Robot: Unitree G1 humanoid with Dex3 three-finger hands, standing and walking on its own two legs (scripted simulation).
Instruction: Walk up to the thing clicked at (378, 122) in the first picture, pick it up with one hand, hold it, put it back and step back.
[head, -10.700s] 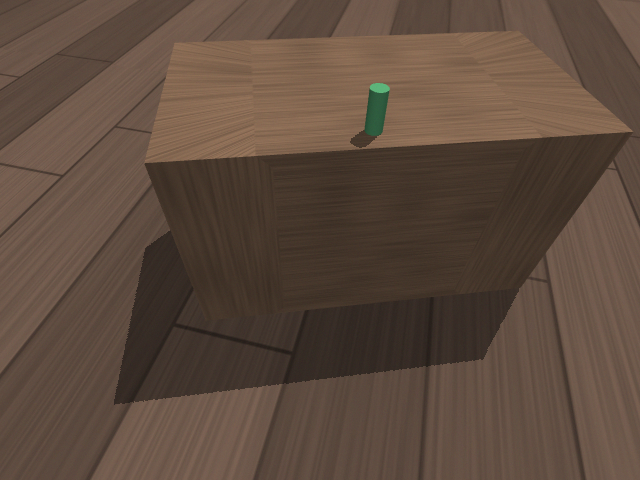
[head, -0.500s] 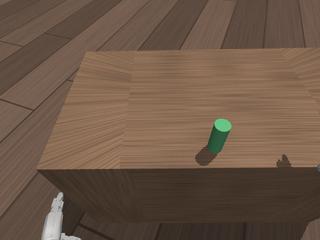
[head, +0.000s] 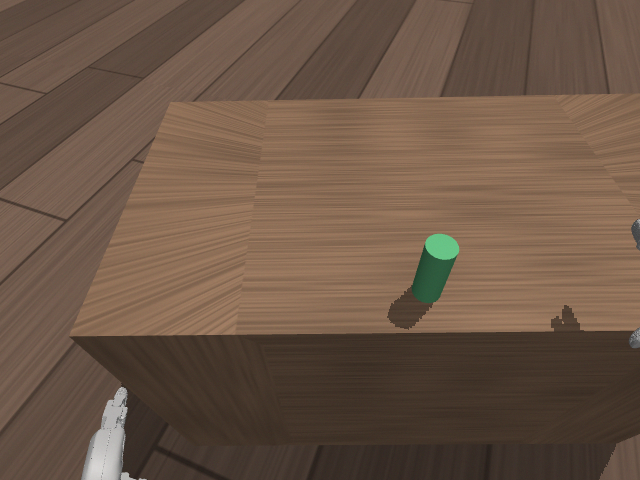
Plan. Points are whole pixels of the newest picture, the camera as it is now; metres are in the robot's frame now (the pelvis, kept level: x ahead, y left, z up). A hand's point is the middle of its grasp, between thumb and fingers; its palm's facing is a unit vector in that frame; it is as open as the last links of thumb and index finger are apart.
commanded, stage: go down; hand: right
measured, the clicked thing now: (433, 270) +0.41 -0.14 +0.00
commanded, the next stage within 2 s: approach in 0.36 s
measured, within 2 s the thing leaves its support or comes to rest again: neither
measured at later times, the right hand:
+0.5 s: hand out of the picture +0.33 -0.34 +0.11, palm faces +0.08 +1.00 +0.01, open 17.6 cm
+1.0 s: hand (510, 298) +0.36 -0.24 +0.00, palm faces -0.01 +1.00 +0.07, open 17.7 cm
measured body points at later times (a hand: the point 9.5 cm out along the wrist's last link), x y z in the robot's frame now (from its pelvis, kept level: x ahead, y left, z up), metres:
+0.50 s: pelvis +0.00 +0.00 +0.00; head +0.02 -0.02 +0.45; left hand +0.14 +0.27 -0.07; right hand +0.32 -0.39 +0.11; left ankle -0.01 +0.14 -0.72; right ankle +0.01 -0.13 -0.72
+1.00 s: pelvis -0.02 +0.00 -0.03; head +0.05 -0.03 +0.41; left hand +0.12 +0.28 -0.08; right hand +0.36 -0.29 +0.00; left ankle -0.01 +0.15 -0.72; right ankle +0.01 -0.13 -0.72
